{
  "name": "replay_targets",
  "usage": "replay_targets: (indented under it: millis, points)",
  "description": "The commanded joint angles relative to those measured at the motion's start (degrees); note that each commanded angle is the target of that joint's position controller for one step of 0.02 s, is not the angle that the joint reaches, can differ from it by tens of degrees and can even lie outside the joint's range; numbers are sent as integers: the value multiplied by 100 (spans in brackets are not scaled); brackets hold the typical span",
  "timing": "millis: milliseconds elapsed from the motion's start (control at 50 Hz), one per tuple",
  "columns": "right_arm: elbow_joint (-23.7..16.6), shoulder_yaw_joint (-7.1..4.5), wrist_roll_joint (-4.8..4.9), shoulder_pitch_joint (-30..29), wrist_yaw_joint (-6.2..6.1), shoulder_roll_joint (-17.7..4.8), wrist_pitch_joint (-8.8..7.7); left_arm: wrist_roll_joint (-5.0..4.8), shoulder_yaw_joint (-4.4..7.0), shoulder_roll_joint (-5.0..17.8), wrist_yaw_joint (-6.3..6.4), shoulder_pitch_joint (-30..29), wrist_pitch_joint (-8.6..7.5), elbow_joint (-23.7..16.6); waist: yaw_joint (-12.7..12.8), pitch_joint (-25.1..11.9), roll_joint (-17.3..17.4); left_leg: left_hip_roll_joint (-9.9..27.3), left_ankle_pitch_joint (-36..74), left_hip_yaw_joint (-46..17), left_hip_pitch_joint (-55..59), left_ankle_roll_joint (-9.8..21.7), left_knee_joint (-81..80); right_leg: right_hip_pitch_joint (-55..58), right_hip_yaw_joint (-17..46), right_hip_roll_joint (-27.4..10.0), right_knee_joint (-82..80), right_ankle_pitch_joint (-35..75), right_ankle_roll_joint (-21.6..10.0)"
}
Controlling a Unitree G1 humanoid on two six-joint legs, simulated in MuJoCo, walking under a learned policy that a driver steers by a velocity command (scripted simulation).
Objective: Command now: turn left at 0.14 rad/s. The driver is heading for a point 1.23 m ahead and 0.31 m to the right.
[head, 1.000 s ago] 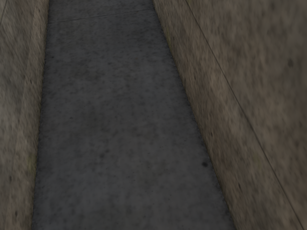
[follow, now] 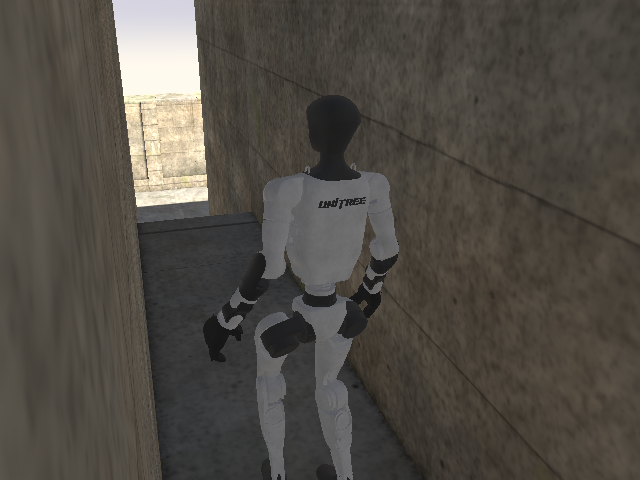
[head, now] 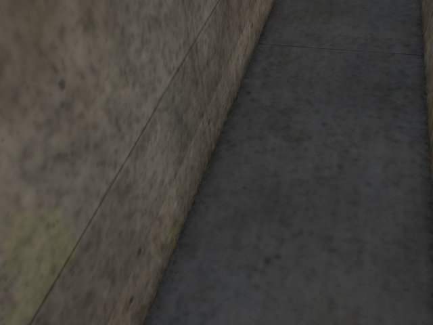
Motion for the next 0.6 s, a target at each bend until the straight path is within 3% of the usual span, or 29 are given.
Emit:
replay_targets:
  millis: [20,60,140,220,280,300,320,340,360,380,440,480,500,600]
  points:
    - [-47,-113,-77,74,47,-427,-23,-34,11,430,-5,-1084,-296,-562,-289,100,-955,353,13,108,708,5,1264,-965,1175,-1411,-1503,862,-898]
    - [89,-10,-5,-141,1,-233,19,-50,-51,364,40,-457,-294,-352,-5,124,-982,503,-78,64,399,-89,493,-16,1079,-1364,-1223,1771,-799]
    - [377,49,176,-233,-127,-185,46,-91,-43,563,96,363,-289,35,213,-88,-1467,797,-579,572,715,-213,-952,852,1233,-1363,-873,3094,-735]
    - [786,69,175,-66,-182,-151,-3,-103,26,632,61,460,-263,186,151,-268,-1605,957,-485,869,1395,-93,-2138,806,1345,-1257,-703,3344,-810]
    - [1109,70,76,255,-193,-126,-115,-214,61,602,4,141,-266,225,-177,-523,-1286,1263,909,770,2764,12,-3412,80,1272,-1064,-728,2235,-524]
    - [1150,38,-17,246,-190,-290,-170,-235,53,503,-38,120,-304,265,-190,-629,-1085,1551,1073,554,3250,64,-3246,-328,1169,-958,-700,1734,-355]
    - [1124,0,-73,114,-181,-479,-215,-216,92,465,-90,293,-344,325,-4,-617,-666,1777,1394,401,3438,121,-2889,-682,870,-701,-593,1419,-260]
    - [1131,20,3,-83,-113,-357,-225,-226,89,364,-106,232,-353,411,18,-419,-201,1696,1121,558,2725,158,-2847,-439,556,-498,-834,1185,-197]
    - [1154,86,11,-54,-91,-132,-270,-152,116,430,-66,42,-304,509,-110,-180,-371,1739,857,489,2147,146,-3120,15,556,-513,-750,1229,-113]
    - [1221,112,5,16,-123,-63,-329,-106,177,458,-6,-66,-267,590,-105,-73,-406,1783,548,482,1818,185,-3191,258,531,-491,-685,1230,-55]
    - [1290,109,17,-9,-188,-154,-368,-93,174,380,22,-34,-161,801,-31,211,-111,1808,-18,363,1449,223,-3447,430,527,-511,-724,1225,-31]
    - [1274,92,56,-61,-213,-178,-354,-107,168,410,36,-15,-143,922,9,437,-108,1829,-441,255,1200,205,-3518,474,512,-493,-747,1201,38]
    - [1279,93,120,-60,-240,-167,-368,-74,143,406,24,-195,-54,873,55,431,-97,1888,-616,65,1199,236,-3665,413,469,-415,-765,979,31]
    - [1296,88,83,87,-222,-138,-448,-81,116,464,-16,-93,4,1112,88,435,-38,1870,-499,101,1307,245,-3764,556,396,-469,-954,1161,100]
